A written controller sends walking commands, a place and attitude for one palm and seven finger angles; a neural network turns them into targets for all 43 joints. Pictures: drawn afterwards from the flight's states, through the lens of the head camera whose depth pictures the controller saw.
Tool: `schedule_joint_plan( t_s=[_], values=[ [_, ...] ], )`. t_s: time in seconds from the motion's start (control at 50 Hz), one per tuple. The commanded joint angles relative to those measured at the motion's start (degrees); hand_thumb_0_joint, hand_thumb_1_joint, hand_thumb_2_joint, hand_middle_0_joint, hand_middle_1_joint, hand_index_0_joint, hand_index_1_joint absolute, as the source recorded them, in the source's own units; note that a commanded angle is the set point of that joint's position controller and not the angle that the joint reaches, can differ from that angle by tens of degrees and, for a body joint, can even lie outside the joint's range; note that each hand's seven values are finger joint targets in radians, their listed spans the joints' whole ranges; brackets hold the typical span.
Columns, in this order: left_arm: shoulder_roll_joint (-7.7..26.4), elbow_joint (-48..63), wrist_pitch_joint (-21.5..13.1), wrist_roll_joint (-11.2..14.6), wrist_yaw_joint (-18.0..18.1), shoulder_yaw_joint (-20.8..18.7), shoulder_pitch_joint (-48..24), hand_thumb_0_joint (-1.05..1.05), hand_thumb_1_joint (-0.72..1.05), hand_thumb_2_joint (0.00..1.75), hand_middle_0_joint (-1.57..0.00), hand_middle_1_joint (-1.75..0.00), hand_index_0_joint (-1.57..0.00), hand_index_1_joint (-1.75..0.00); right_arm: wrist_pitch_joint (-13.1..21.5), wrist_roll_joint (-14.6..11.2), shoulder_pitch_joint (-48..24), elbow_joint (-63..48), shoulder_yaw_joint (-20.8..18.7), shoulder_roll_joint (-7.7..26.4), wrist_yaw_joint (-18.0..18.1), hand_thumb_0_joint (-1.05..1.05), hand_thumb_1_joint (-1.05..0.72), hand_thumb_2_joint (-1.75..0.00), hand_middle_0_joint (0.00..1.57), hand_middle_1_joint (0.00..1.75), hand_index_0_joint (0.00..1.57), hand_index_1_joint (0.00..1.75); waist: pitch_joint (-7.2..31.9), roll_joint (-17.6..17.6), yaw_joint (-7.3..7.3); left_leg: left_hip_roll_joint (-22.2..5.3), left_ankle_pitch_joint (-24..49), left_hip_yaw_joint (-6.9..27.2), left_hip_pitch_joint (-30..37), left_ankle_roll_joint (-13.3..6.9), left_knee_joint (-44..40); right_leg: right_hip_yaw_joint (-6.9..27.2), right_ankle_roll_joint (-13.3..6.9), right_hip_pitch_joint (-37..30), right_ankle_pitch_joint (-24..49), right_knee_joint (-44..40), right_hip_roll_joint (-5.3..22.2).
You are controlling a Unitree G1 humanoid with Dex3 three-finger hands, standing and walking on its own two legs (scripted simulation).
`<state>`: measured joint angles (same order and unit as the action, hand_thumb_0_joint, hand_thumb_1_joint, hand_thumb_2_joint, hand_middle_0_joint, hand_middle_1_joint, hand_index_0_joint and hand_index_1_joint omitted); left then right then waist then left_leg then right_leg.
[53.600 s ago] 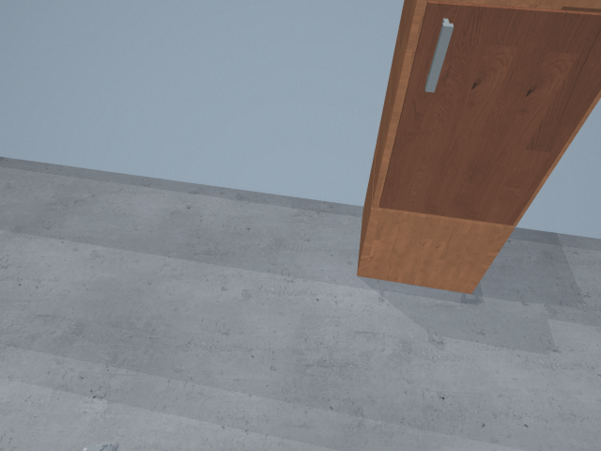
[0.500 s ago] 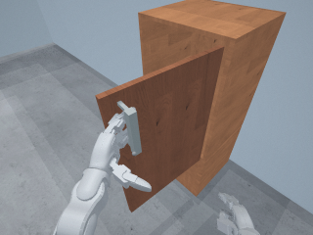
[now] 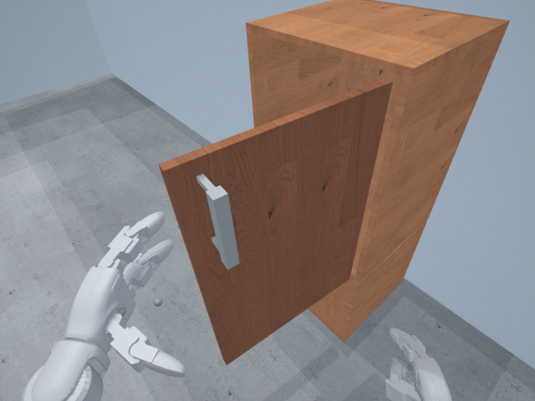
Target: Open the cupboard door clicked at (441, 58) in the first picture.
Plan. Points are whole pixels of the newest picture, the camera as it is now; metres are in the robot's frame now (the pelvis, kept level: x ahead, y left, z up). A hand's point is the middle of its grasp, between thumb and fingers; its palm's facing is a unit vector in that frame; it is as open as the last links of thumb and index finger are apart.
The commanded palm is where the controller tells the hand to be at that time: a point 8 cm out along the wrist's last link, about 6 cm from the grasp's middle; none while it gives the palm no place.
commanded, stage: draw the hand back to the body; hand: left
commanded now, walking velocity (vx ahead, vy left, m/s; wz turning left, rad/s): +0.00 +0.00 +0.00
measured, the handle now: (217, 222) +0.31 +0.11 +0.16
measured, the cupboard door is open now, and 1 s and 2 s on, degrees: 84 84 84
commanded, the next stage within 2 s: step back with the hand held close in 1.66 s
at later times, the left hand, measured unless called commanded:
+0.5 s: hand (118, 306) +0.18 +0.19 +0.15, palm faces -0.02 -1.00 -0.09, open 16.3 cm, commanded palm +0.14 +0.25 +0.16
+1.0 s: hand (67, 295) +0.19 +0.26 +0.15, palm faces +0.36 -0.86 -0.36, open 12.5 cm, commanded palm +0.14 +0.30 +0.17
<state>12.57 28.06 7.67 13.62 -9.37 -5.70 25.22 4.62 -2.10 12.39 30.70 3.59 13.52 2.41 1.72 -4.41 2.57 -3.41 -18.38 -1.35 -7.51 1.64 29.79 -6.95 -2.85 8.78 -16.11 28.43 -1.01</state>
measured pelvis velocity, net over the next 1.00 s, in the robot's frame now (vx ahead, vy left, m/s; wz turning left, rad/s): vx -0.01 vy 0.03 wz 0.00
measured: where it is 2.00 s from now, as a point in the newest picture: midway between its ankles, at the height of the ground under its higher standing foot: outside the picture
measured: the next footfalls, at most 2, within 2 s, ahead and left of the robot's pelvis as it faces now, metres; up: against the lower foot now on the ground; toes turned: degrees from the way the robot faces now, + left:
none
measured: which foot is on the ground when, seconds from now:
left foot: down 0.00-1.00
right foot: down 0.00-1.00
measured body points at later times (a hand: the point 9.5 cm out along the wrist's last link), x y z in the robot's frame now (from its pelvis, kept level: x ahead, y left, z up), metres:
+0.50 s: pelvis -0.02 +0.03 +0.00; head -0.06 +0.01 +0.45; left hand +0.17 +0.25 +0.16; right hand +0.19 -0.17 -0.05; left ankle -0.02 +0.14 -0.74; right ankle +0.00 -0.08 -0.74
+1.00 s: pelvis -0.01 +0.03 +0.01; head -0.02 +0.02 +0.46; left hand +0.16 +0.30 +0.17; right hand +0.17 -0.18 -0.08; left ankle -0.02 +0.14 -0.74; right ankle +0.00 -0.08 -0.74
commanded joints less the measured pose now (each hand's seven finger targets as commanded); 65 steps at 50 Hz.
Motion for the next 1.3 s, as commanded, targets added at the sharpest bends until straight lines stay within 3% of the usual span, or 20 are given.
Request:
schedule_joint_plan(
  t_s=[0.0,0.06,0.1,0.18,0.24,0.36,0.4,0.46,0.48,0.56,0.58,0.6,0.62,0.68,0.74,0.78,0.86,1.0,1.06,1.28],
  values=[
    [4.13,13.25,-5.32,1.42,-1.73,-1.46,-11.28,0.0,-0.5,0.3,-0.15,-0.3,-0.15,-0.3,7.05,-0.16,-8.6,-9.93,-2.03,5.05,0.99,0.0,-0.9,-0.9,0.2,0.3,0.2,0.3,1.88,4.73,-0.73,3.58,11.38,0.85,-0.91,-3.55,-1.21,6.48,2.85,1.33,9.76,-7.23,2.29],
    [4.81,12.16,-5.61,0.91,-2.36,-1.2,-12.07,0.0,-0.5,0.3,-0.15,-0.3,-0.15,-0.3,9.19,-0.1,-8.26,-9.37,-2.04,5.27,1.45,0.0,-0.9,-0.9,0.2,0.3,0.2,0.3,1.45,6.08,-0.42,3.68,9.52,1.39,-1.63,-3.58,-1.28,6.55,2.75,1.96,4.99,-7.76,2.42],
    [6.66,12.18,-5.6,0.61,-1.89,-3.29,-11.78,0.0,-0.5,0.3,-0.15,-0.3,-0.15,-0.3,9.96,0.09,-8.5,-8.79,-2.02,5.32,1.46,0.0,-0.9,-0.9,0.2,0.3,0.2,0.3,2.62,3.83,0.35,3.79,9.63,1.44,-1.55,-3.47,-1.54,6.7,2.43,1.03,4.64,-7.54,2.74],
    [8.54,8.94,-4.44,0.93,-1.08,-6.73,-11.86,0.0,-0.5,0.3,-0.15,-0.3,-0.15,-0.3,9.99,0.07,-9.02,-7.79,-1.71,5.24,1.53,0.0,-0.9,-0.9,0.2,0.3,0.2,0.3,0.95,4.6,1.15,3.53,8.81,1.71,-3.01,-3.17,-3.34,5.3,2.07,0.5,3.88,-7.09,2.22],
    [7.07,10.85,-3.91,1.78,-1.38,-6.48,-11.78,0.0,-0.5,0.3,-0.15,-0.3,-0.15,-0.3,10.17,-0.07,-9.64,-8.42,-1.34,5.03,1.34,0.0,-0.9,-0.9,0.2,0.3,0.2,0.3,2.96,2.32,1.61,3.59,10.11,1.98,-1.98,-3.04,-4.74,3.64,1.85,-0.93,6.9,-5.72,1.52],
    [6.39,12.21,-2.74,1.67,-2.86,-4.86,-11.96,0.0,-0.5,0.3,-0.15,-0.3,-0.15,-0.3,10.68,-0.35,-9.33,-8.52,-1.29,5.61,0.89,0.0,-0.9,-0.9,0.2,0.3,0.2,0.3,2.24,3.08,0.97,3.2,10.26,2.65,-2.09,-2.82,-5.69,2.34,1.8,-0.32,8.28,-4.87,0.83],
    [6.7,12.24,-2.22,1.22,-2.73,-4.87,-13.49,0.0,-0.5,0.3,-0.15,-0.3,-0.15,-0.3,10.57,-0.32,-9.54,-8.22,-1.22,5.73,0.94,0.0,-0.9,-0.9,0.2,0.3,0.2,0.3,1.44,1.21,0.83,3.19,9.09,2.9,-2.23,-2.69,-6.15,2.29,1.63,0.36,6.54,-5.01,0.84],
    [8.15,12.0,-1.69,1.27,-2.56,-6.84,-12.82,0.0,-0.5,0.3,-0.15,-0.3,-0.15,-0.3,10.49,-0.37,-9.52,-8.24,-1.26,5.68,1.15,0.0,-0.9,-0.9,0.2,0.3,0.2,0.3,1.79,2.3,1.16,3.2,8.38,3.23,-2.24,-2.61,-6.54,2.11,1.6,0.45,5.24,-5.12,0.7],
    [9.7,11.31,-1.66,1.3,-2.3,-8.51,-12.16,0.0,-0.47,0.32,-0.15,-0.3,-0.15,-0.3,10.43,-0.22,-9.6,-7.71,-1.27,5.85,1.2,0.0,-0.9,-0.9,0.2,0.3,0.2,0.3,1.06,1.96,1.34,3.12,8.06,3.2,-2.75,-2.56,-6.39,2.29,1.43,0.36,4.81,-5.4,0.82],
    [9.25,12.46,-1.92,2.19,-3.44,-9.05,-12.57,0.0,-0.32,0.37,-0.16,-0.3,-0.16,-0.3,10.32,-0.41,-9.71,-7.91,-1.14,5.82,1.18,0.0,-0.9,-0.9,0.2,0.3,0.2,0.3,2.72,1.48,1.18,3.15,10.7,3.33,-1.66,-2.27,-6.7,1.68,1.4,-0.6,7.89,-4.81,0.56],
    [14.86,17.52,-7.83,-6.5,5.24,-10.17,-11.38,0.0,-0.29,0.39,-0.16,-0.3,-0.16,-0.3,10.47,1.44,-9.17,-8.06,-1.95,4.77,1.45,0.0,-0.9,-0.9,0.2,0.3,0.2,0.3,-0.09,1.11,2.14,3.04,8.14,3.54,-4.68,-2.56,-7.1,3.61,1.33,-1.65,5.73,-6.11,0.66],
    [9.06,13.49,-9.52,-7.52,8.57,-6.92,-5.84,0.0,-0.26,0.4,-0.16,-0.3,-0.16,-0.3,10.48,2.29,-8.78,-7.17,-1.57,4.31,1.32,0.0,-0.9,-0.9,0.2,0.3,0.2,0.3,-3.04,2.41,1.39,2.89,6.65,3.59,-5.58,-2.28,-7.92,3.54,1.11,-0.34,3.89,-7.14,1.04],
    [7.54,11.13,-10.6,-8.58,10.48,-5.49,-2.87,0.0,-0.22,0.42,-0.16,-0.3,-0.16,-0.3,9.73,2.26,-8.17,-6.52,-1.76,4.36,1.03,0.0,-0.9,-0.9,0.2,0.3,0.2,0.3,-4.52,3.22,1.12,2.36,6.57,3.5,-5.54,-2.33,-8.32,3.54,1.15,0.08,3.51,-7.44,1.2],
    [10.33,12.43,-13.7,-10.6,13.94,-6.78,-5.27,0.0,-0.12,0.47,-0.16,-0.3,-0.16,-0.3,8.54,2.59,-8.15,-5.7,-2.56,5.02,0.97,0.0,-0.9,-0.9,0.2,0.3,0.2,0.3,-2.48,1.54,0.8,2.02,6.58,2.91,-3.21,-2.48,-8.79,4.43,1.11,-1.71,3.65,-8.33,1.53],
    [10.15,12.37,-15.58,-11.85,15.77,-6.99,-5.72,0.0,-0.01,0.51,-0.17,-0.3,-0.17,-0.3,7.98,2.65,-8.19,-5.28,-2.86,4.68,1.16,0.0,-0.9,-0.9,0.2,0.3,0.2,0.3,-0.51,-1.22,0.69,2.11,6.93,2.92,-1.39,-2.42,-9.81,4.56,0.99,-2.94,3.62,-8.41,1.77],
    [11.32,11.01,-16.2,-12.33,16.55,-7.66,-6.82,0.0,0.06,0.54,-0.17,-0.3,-0.17,-0.3,7.81,2.7,-8.61,-4.63,-3.01,4.98,1.51,0.0,-0.9,-0.9,0.2,0.3,0.2,0.3,-1.79,-0.39,0.56,1.99,6.68,3.01,-1.26,-2.46,-10.31,4.5,1.0,-3.04,3.36,-8.96,1.8],
    [12.07,10.68,-17.33,-12.34,17.26,-9.83,-5.06,0.0,0.2,0.6,-0.18,-0.3,-0.18,-0.3,7.3,2.76,-8.78,-4.05,-3.5,4.78,1.75,0.0,-0.9,-0.9,0.2,0.3,0.2,0.3,0.62,1.07,1.11,1.98,11.39,2.82,0.44,-2.54,-10.21,4.51,0.99,-5.15,7.05,-8.63,1.87],
    [13.94,8.19,-17.66,-11.75,17.36,-13.85,-3.0,0.0,0.44,0.7,-0.18,-0.3,-0.18,-0.3,5.91,2.59,-9.02,-3.29,-4.05,4.97,1.72,0.0,-0.9,-0.9,0.2,0.3,0.2,0.3,0.51,0.61,1.58,1.83,16.68,2.22,1.2,-2.13,-10.0,4.65,1.06,-6.72,12.05,-8.44,1.93],
    [14.83,6.56,-17.6,-11.39,17.29,-15.7,-2.97,0.0,0.55,0.75,-0.19,-0.3,-0.19,-0.3,5.15,2.49,-8.96,-3.18,-4.34,5.05,1.72,0.0,-0.9,-0.9,0.2,0.3,0.2,0.3,0.17,2.7,1.68,1.77,17.31,1.72,1.41,-2.38,-9.74,4.83,1.22,-6.57,12.76,-8.83,1.77],
    [17.63,4.0,-17.49,-10.82,17.58,-19.57,-5.75,0.0,0.9,0.9,-0.2,-0.3,-0.2,-0.3,4.39,2.29,-9.06,-2.22,-4.88,5.47,2.01,0.0,-0.9,-0.9,0.2,0.3,0.2,0.3,0.89,0.27,1.7,2.09,20.56,0.91,3.35,-2.59,-9.07,5.37,1.28,-6.97,16.23,-9.48,2.01]
  ],
)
